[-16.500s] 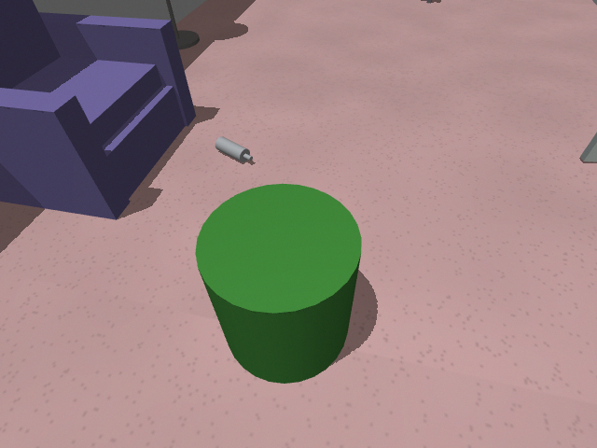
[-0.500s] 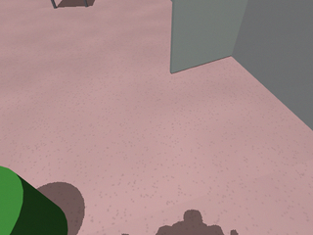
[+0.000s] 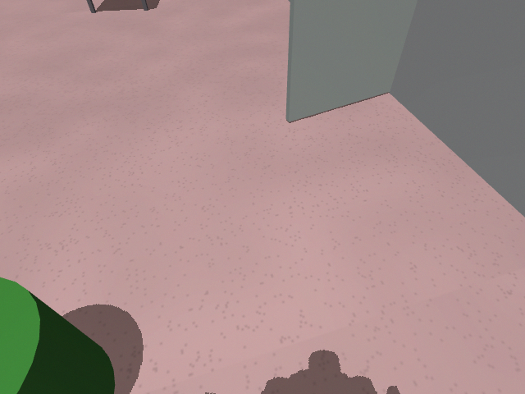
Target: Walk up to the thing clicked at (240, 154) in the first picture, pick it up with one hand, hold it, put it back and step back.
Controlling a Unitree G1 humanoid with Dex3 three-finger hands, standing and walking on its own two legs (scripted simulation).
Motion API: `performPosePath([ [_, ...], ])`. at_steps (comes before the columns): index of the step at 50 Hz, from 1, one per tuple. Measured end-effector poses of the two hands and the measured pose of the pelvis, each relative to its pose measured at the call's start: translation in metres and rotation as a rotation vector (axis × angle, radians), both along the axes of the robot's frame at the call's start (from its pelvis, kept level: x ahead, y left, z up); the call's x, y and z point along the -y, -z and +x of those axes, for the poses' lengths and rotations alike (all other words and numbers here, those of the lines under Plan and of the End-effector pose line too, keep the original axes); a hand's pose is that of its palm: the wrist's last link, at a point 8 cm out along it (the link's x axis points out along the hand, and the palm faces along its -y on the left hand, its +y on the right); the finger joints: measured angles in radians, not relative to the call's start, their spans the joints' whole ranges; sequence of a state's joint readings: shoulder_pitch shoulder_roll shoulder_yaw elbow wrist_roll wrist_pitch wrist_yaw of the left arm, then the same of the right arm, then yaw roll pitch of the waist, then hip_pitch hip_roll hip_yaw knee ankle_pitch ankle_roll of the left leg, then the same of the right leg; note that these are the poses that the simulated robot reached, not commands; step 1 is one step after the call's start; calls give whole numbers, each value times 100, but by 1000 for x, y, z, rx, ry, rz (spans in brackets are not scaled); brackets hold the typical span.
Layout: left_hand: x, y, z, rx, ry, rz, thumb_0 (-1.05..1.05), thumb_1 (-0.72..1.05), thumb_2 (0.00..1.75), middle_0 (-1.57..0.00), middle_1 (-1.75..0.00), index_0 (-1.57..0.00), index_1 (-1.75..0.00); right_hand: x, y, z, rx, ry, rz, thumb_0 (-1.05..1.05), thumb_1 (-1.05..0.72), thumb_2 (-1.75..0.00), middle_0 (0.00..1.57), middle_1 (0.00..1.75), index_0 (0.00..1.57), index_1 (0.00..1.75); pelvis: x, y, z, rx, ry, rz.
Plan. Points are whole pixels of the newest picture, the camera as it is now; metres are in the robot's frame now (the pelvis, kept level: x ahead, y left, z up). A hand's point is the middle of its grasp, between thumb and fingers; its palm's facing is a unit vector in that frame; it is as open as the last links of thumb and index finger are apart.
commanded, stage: stand
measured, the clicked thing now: out of the picture +0.96 +1.57 -0.74
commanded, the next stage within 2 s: walk up in 0.28 s
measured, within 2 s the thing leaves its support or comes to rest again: neither
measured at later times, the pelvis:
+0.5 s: pelvis +0.02 -0.03 -0.01, yaw -2 degrees
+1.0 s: pelvis +0.20 -0.03 -0.04, yaw +7 degrees
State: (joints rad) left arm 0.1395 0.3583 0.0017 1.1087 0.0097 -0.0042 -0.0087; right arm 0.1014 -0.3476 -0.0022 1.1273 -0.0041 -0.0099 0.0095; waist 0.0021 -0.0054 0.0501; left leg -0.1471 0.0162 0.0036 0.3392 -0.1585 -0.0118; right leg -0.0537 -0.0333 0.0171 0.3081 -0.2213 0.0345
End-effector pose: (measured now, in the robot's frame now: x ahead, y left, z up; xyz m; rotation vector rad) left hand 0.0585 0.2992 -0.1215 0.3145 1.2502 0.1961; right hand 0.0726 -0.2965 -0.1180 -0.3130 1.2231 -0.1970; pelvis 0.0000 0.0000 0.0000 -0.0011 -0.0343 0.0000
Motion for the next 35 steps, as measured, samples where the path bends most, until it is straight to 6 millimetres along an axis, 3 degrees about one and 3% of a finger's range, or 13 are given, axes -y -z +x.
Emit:
performPosePath([
  [17,-3,0,3,20,7,-7,1,90,90,-20,-30,-21,-30,3,-2,0,27,3,8,1,-91,-90,20,30,21,30,0,2,4,4,6,6],
  [21,-6,-5,6,3,23,19,1,90,90,-20,-30,-21,-30,19,-2,-7,45,35,7,1,-91,-90,21,30,21,30,10,4,13,1,34,10],
  [26,2,-13,21,18,36,66,1,90,90,-20,-30,-20,-30,54,7,-17,-8,63,0,1,-91,-90,21,30,21,30,34,10,27,17,36,24],
  [30,13,-19,16,36,-8,98,1,91,90,-20,-30,-21,-30,74,15,1,-54,58,-11,1,-91,-90,20,30,21,30,46,13,47,28,30,-3],
  [35,23,-30,15,-16,-54,97,1,90,90,-20,-30,-21,-30,78,7,47,-3,23,10,1,-91,-90,20,30,20,29,50,3,79,25,22,-5],
])
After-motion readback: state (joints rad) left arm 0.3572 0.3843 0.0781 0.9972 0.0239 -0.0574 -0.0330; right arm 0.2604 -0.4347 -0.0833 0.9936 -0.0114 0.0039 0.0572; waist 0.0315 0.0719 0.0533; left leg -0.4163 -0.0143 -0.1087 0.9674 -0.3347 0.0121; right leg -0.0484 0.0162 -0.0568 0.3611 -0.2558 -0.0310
